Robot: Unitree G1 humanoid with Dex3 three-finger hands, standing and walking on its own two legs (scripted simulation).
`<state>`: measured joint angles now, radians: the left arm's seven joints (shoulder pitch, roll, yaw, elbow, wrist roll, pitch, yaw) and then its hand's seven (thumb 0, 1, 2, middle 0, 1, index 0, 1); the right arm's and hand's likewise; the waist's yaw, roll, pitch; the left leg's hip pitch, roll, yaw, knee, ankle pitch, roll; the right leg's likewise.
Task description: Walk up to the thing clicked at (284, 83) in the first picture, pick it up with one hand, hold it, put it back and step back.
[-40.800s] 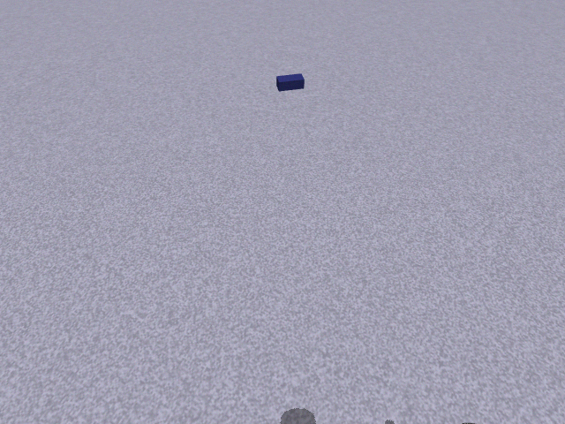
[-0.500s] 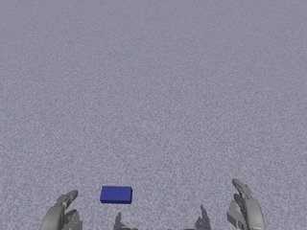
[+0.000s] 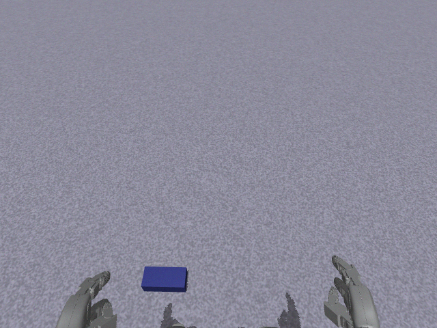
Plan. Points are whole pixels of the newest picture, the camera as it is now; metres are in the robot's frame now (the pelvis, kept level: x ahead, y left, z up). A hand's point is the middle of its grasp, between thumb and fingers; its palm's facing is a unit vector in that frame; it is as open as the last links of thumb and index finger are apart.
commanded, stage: home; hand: left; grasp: from above
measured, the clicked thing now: (165, 279) +0.43 +0.20 -0.68
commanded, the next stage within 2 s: stand in 0.32 s
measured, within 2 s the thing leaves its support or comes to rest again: neither
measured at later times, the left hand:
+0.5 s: hand (108, 325) +0.16 +0.20 -0.07, palm faces +0.01 -0.96 -0.29, open 7.4 cm
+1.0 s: hand out of the picture +0.02 +0.25 -0.11, palm faces +0.04 -0.95 -0.31, open 7.4 cm
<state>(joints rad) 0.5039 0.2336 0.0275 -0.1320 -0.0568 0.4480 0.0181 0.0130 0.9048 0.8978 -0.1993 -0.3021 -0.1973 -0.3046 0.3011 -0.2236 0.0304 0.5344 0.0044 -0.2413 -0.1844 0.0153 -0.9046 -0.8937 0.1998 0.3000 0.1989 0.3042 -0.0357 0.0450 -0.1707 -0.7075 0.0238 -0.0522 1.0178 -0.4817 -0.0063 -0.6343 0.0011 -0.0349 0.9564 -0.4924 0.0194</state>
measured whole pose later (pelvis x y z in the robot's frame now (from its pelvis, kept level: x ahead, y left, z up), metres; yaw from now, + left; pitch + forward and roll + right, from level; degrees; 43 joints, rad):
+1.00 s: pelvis -0.02 +0.02 +0.06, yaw +0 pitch -5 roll +0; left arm 0.23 0.28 0.04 1.04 0.03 0.03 0.03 0.01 0.90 0.90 -0.20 -0.30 -0.20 -0.30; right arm 0.19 -0.27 -0.03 1.05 -0.04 0.00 -0.02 0.01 -0.91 -0.89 0.20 0.30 0.20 0.30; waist 0.03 0.00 0.06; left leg -0.19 -0.03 0.00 0.49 -0.22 0.03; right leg -0.14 -0.05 0.00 0.47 -0.25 0.05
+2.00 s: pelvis +0.00 +0.00 +0.07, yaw -1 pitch -4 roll +0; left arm 0.16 0.22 0.02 1.17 0.02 0.01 0.02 0.01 0.91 0.90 -0.20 -0.30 -0.20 -0.30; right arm 0.17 -0.24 0.00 1.17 -0.02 0.00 -0.02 0.01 -0.91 -0.89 0.20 0.30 0.20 0.30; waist 0.00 0.01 0.05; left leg -0.11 0.00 0.00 0.34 -0.18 0.00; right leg -0.08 -0.03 0.01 0.35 -0.20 0.03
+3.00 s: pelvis -0.01 +0.01 +0.06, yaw -1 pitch -2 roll +0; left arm 0.15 0.32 0.04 1.09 0.00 0.01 0.01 0.01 0.90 0.90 -0.20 -0.30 -0.20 -0.30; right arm 0.13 -0.32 -0.02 1.10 -0.01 0.00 0.00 0.01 -0.91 -0.89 0.20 0.30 0.20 0.30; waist 0.00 0.00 0.08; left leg -0.17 -0.01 0.01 0.41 -0.19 0.01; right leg -0.15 -0.04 0.02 0.42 -0.23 0.03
